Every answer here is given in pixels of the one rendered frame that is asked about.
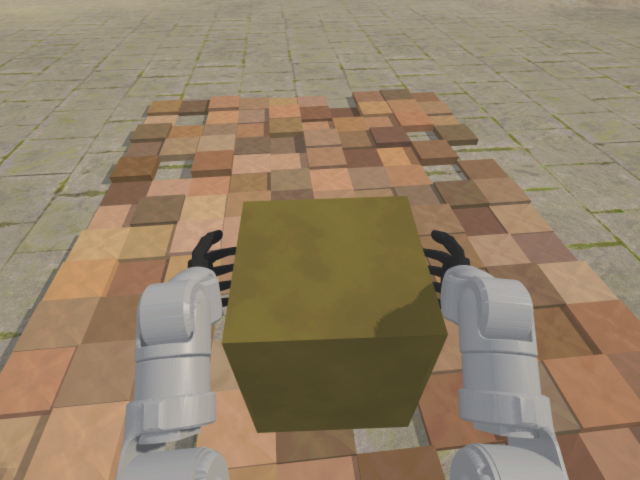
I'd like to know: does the left robot hand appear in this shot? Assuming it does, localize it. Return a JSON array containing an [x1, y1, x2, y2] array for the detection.
[[188, 230, 236, 307]]

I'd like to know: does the left robot forearm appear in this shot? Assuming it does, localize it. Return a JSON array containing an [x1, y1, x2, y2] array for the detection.
[[116, 267, 224, 480]]

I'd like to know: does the right robot forearm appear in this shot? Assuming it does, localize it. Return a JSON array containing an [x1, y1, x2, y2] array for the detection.
[[440, 265, 569, 480]]

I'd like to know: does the right robot hand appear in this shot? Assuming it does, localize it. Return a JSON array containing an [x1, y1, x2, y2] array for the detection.
[[423, 230, 470, 309]]

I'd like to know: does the carton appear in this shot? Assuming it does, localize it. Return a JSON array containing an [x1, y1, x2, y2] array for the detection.
[[222, 196, 448, 433]]

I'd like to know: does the left robot upper arm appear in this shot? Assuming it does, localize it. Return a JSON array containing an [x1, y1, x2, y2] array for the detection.
[[120, 447, 229, 480]]

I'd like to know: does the right robot upper arm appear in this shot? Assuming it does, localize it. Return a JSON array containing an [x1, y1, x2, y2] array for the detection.
[[449, 443, 566, 480]]

